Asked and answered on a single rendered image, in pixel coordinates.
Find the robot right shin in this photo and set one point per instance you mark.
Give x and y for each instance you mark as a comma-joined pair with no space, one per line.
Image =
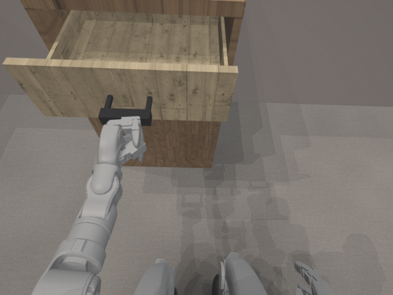
230,255

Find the left robot thigh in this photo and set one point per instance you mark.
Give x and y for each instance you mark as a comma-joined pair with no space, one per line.
158,279

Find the drawer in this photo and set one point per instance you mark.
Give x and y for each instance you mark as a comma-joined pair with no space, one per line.
179,60

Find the left robot upper arm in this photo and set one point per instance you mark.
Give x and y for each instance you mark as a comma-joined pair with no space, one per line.
69,282

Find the robot right hand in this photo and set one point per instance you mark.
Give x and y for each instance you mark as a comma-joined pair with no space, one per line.
313,278

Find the handle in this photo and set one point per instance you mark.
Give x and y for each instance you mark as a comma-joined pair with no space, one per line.
107,113

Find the robot left hand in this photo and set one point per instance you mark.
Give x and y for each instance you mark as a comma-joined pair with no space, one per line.
111,141

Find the robot left forearm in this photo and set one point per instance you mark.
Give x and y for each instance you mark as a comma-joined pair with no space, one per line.
84,248

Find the cabinet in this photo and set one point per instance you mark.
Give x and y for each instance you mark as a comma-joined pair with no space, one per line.
169,143

